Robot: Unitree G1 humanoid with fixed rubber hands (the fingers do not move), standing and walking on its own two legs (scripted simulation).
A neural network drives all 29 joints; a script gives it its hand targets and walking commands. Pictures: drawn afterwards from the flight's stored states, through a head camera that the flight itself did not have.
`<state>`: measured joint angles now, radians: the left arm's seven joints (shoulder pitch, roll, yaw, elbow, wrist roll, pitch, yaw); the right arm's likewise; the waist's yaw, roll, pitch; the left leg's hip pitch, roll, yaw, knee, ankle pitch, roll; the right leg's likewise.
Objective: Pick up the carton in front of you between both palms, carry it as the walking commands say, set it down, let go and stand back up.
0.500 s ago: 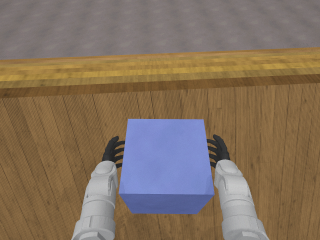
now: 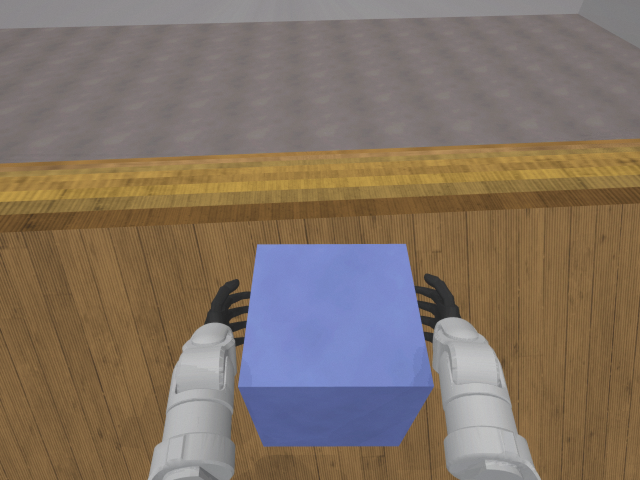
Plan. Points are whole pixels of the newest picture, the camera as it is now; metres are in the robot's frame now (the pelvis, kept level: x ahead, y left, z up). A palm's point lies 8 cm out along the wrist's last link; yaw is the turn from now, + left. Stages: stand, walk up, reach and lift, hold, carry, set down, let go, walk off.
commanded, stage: reach and lift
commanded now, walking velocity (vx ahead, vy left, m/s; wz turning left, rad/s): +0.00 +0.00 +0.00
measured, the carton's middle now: (331, 350) +0.31 +0.00 -0.05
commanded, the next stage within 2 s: hold in 0.70 s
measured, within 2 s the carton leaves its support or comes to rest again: neither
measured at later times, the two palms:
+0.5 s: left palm (218, 324) +0.30 +0.15 +0.04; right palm (446, 319) +0.31 -0.15 +0.04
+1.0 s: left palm (215, 322) +0.29 +0.15 +0.05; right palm (453, 317) +0.30 -0.15 +0.06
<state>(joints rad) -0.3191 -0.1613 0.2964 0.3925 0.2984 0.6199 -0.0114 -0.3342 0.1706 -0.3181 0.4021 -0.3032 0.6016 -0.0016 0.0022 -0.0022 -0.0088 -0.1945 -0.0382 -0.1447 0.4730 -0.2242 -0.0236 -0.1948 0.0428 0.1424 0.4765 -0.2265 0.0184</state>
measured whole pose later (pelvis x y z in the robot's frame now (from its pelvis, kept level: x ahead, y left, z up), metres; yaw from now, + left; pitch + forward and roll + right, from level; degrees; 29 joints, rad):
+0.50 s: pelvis +0.02 +0.00 +0.01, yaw +0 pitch -4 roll +0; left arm -0.25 -0.15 0.22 0.30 0.28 0.68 0.00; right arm -0.27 0.15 -0.25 0.31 -0.28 0.66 0.00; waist 0.00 0.00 -0.01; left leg -0.10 -0.03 -0.14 0.37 -0.20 -0.02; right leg -0.10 0.03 0.14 0.38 -0.21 0.02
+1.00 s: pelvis +0.01 +0.00 +0.01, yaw +0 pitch -7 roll +0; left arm -0.27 -0.15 0.22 0.24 0.28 0.77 -0.01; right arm -0.28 0.16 -0.24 0.25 -0.29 0.76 0.00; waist 0.00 0.00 0.00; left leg -0.05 -0.03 -0.14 0.36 -0.19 -0.02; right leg -0.05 0.03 0.14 0.36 -0.19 0.02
